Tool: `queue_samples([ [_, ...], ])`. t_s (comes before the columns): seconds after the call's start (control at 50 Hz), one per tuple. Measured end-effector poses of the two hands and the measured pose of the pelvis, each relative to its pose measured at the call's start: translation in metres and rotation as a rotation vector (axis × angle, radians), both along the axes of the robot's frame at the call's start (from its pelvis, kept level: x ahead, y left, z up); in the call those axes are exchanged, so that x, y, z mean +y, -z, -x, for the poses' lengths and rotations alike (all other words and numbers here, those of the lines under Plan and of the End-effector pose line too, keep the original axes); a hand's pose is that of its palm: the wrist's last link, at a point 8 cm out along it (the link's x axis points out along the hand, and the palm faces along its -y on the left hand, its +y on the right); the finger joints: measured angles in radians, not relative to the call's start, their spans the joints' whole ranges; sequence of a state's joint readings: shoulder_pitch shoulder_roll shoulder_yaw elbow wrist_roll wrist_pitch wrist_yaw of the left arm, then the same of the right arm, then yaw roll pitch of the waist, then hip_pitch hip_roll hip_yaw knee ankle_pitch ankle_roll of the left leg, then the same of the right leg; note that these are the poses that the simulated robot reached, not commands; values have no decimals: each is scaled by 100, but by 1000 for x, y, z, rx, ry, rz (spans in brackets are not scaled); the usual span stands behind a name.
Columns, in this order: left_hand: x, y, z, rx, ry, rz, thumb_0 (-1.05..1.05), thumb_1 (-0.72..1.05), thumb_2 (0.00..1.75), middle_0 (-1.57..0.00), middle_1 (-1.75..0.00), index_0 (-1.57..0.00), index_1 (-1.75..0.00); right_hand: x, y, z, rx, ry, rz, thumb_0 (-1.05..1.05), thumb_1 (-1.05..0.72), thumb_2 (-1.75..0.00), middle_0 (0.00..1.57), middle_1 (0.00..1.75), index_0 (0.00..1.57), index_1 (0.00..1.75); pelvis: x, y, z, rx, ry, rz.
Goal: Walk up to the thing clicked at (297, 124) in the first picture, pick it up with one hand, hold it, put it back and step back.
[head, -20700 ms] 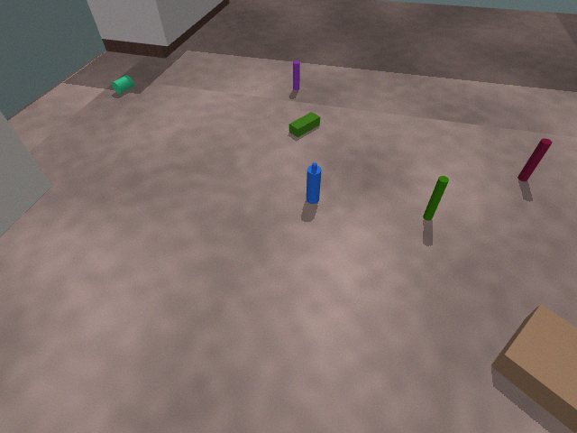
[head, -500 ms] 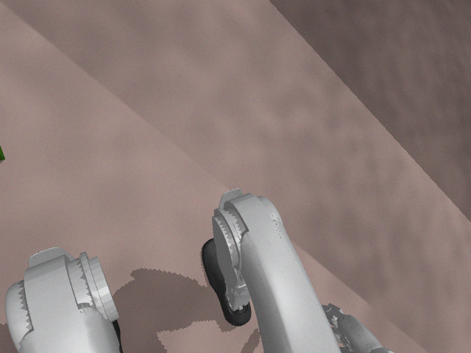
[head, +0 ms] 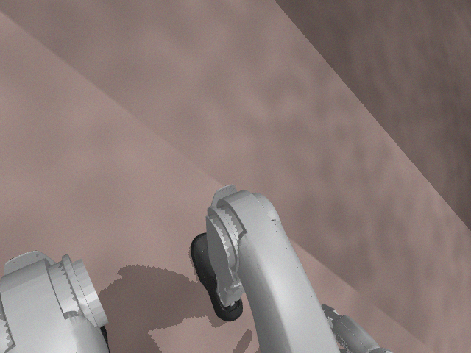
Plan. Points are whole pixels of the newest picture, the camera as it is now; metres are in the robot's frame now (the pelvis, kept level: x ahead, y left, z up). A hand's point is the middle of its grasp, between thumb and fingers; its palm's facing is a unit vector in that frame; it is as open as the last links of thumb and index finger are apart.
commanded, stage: rest palm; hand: left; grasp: from above
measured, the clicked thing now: out of the picture +0.47 +0.38 -0.28
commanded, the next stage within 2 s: close in 0.82 s
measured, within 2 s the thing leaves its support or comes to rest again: neither
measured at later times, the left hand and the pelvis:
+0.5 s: hand out of the picture +0.45 +0.37 -0.24, palm faces -0.43 -0.15 -0.89, open 14.1 cm; pelvis +0.00 +0.00 +0.00, yaw -1 degrees
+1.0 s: hand out of the picture +0.46 +0.37 -0.25, palm faces -0.42 -0.15 -0.89, open 13.8 cm; pelvis +0.00 +0.00 -0.01, yaw -1 degrees
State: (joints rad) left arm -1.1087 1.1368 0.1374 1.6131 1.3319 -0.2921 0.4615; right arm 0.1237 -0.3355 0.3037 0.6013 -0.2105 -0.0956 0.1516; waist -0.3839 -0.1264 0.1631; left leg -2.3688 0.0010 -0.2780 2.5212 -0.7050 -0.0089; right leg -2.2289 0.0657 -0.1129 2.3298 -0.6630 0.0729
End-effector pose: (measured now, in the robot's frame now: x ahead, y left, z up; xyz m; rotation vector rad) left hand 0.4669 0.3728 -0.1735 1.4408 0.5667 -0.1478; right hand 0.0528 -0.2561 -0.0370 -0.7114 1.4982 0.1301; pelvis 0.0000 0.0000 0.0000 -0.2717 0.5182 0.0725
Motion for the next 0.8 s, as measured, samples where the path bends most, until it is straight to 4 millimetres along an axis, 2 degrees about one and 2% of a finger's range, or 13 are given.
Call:
queue_samples([
  [0.16,4,4,5,2,-3,2,0,-57,104,-8,-99,-6,-101,1,0,-16,-27,-44,-4,0,-90,-90,20,30,21,30,2,0,0,-9,-1,6],
  [0.32,6,7,9,6,-4,6,0,-55,104,-8,-101,-7,-102,5,0,-21,-40,-65,-14,0,-90,-90,20,30,21,30,4,1,1,-17,1,12],
  [0.8,-4,15,9,-1,-4,-1,0,-51,102,-8,-105,-8,-105,7,2,3,-13,-54,-33,0,-90,-90,20,30,21,30,3,7,4,-44,13,10],
])
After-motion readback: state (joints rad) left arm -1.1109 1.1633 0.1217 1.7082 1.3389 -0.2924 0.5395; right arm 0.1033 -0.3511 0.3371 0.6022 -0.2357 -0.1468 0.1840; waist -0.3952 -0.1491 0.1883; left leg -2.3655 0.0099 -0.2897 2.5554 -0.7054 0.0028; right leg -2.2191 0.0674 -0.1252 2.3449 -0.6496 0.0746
